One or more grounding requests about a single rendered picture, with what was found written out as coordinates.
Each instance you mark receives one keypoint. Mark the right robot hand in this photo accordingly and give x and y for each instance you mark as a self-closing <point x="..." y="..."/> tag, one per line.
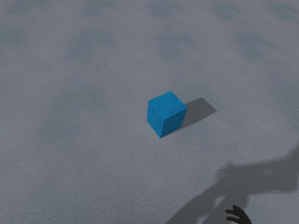
<point x="243" y="218"/>

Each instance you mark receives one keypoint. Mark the carton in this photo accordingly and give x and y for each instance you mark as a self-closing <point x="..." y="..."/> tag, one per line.
<point x="166" y="113"/>

